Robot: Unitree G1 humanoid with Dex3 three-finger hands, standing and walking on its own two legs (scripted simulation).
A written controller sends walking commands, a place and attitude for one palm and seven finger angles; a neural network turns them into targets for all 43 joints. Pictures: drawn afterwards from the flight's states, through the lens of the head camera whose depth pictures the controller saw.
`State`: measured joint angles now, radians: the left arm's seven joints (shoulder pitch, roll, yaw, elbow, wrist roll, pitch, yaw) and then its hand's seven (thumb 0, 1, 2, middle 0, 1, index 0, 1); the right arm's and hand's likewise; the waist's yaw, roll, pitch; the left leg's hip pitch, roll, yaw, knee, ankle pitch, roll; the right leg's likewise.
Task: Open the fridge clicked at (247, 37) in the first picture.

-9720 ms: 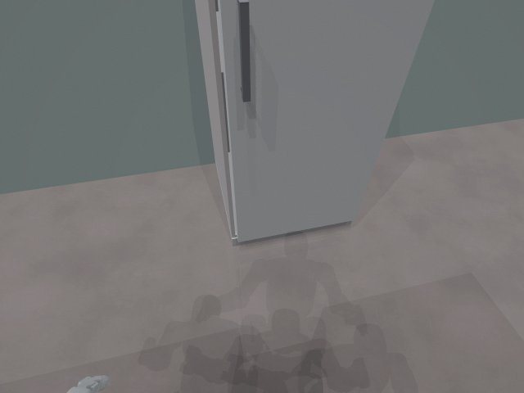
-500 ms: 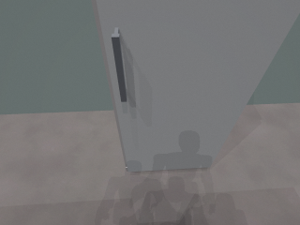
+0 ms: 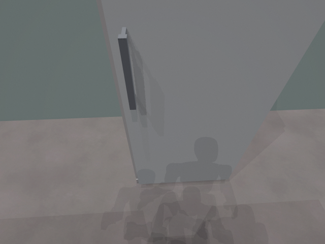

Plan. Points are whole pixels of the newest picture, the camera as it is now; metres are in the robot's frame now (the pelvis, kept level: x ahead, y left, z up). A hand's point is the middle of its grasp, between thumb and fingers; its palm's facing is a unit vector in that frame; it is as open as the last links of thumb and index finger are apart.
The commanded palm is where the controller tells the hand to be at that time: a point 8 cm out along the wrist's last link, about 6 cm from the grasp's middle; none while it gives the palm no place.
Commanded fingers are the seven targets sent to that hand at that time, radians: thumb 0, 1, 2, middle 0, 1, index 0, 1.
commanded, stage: raise the hand to about handle height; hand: left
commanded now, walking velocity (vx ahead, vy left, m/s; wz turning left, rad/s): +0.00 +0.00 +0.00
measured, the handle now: (129, 73) +0.52 +0.13 +0.15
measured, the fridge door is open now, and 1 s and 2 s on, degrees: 0 0 0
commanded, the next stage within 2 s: none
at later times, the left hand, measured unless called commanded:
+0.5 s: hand (55, 232) +0.14 +0.24 +0.00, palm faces +0.27 -0.96 -0.04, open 9.3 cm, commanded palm +0.13 +0.28 +0.01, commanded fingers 0.00 0.25 0.62 -0.25 -0.72 -0.25 -0.72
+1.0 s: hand (51, 194) +0.20 +0.25 +0.07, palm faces +0.13 -0.99 -0.06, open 12.3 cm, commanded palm +0.16 +0.31 +0.09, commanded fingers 0.00 -0.34 0.37 -0.29 -1.10 -0.29 -1.10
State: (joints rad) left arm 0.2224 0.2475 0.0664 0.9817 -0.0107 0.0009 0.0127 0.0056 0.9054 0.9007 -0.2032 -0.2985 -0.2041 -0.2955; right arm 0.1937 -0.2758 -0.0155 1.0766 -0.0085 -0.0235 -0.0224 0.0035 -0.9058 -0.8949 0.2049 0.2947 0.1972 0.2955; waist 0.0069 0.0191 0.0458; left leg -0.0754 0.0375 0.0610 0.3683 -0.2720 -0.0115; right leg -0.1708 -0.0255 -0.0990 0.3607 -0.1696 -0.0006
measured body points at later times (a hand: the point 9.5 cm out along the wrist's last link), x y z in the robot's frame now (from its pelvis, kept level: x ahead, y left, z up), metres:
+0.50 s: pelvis -0.03 +0.00 -0.07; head +0.02 +0.01 +0.38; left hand +0.12 +0.29 +0.00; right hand +0.20 -0.22 -0.13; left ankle -0.05 +0.12 -0.75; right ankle +0.01 -0.12 -0.75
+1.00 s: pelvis -0.02 +0.00 -0.03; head -0.01 -0.01 +0.42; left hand +0.19 +0.30 +0.07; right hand +0.15 -0.24 -0.11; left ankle -0.05 +0.12 -0.75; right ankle +0.01 -0.12 -0.75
